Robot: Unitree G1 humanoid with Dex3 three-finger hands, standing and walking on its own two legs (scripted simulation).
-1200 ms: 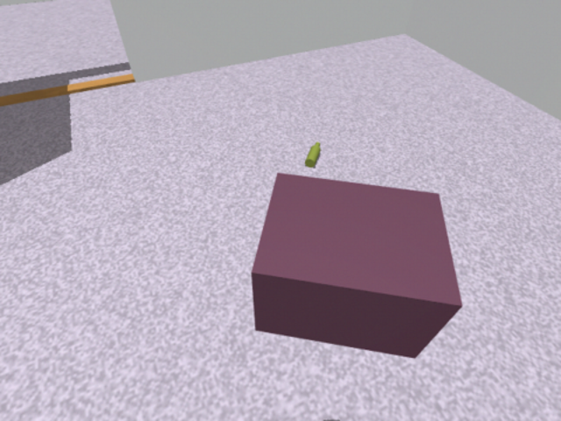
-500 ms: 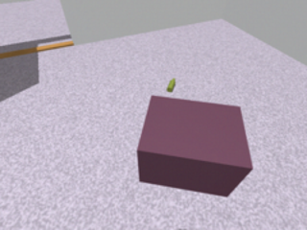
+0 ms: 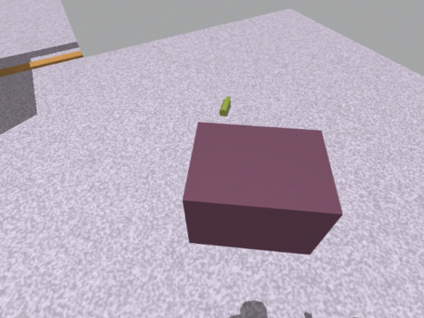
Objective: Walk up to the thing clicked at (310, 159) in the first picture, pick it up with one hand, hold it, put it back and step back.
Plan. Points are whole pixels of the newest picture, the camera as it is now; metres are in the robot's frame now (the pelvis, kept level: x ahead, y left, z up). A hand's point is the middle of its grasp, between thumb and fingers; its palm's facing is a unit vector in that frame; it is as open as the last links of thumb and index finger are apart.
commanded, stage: walk up
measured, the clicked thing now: (225, 105) +1.65 -0.04 -0.75
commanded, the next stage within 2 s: none
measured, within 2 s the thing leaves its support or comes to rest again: neither
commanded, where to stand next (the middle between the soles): +0.05 +0.01 m, yaw -85 degrees
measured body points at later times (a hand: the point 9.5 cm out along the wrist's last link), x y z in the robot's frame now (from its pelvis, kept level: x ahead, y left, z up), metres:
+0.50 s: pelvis -0.01 +0.07 -0.01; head +0.03 +0.04 +0.44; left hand +0.27 +0.28 -0.10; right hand -0.12 -0.25 -0.11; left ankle +0.01 +0.15 -0.74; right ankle -0.05 -0.08 -0.72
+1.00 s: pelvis +0.04 +0.06 -0.03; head +0.08 +0.04 +0.42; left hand +0.37 +0.13 -0.14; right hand -0.18 -0.18 -0.11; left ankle +0.17 +0.09 -0.74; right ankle -0.07 -0.02 -0.68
